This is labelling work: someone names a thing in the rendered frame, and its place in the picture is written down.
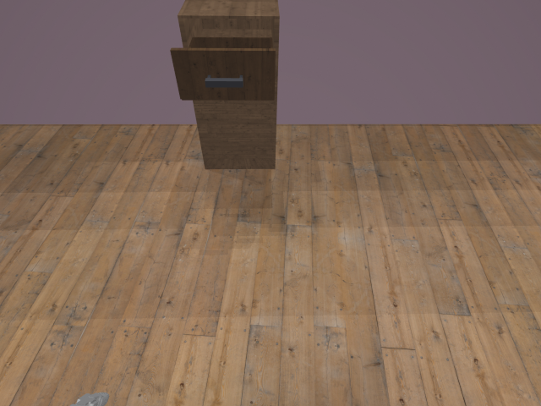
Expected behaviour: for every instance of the cabinet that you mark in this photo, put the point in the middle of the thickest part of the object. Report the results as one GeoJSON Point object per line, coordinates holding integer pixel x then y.
{"type": "Point", "coordinates": [234, 134]}

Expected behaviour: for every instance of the handle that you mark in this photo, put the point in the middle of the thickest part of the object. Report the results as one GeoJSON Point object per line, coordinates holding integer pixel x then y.
{"type": "Point", "coordinates": [224, 82]}

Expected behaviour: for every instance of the drawer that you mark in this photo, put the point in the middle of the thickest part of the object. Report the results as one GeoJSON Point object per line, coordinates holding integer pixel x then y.
{"type": "Point", "coordinates": [226, 57]}

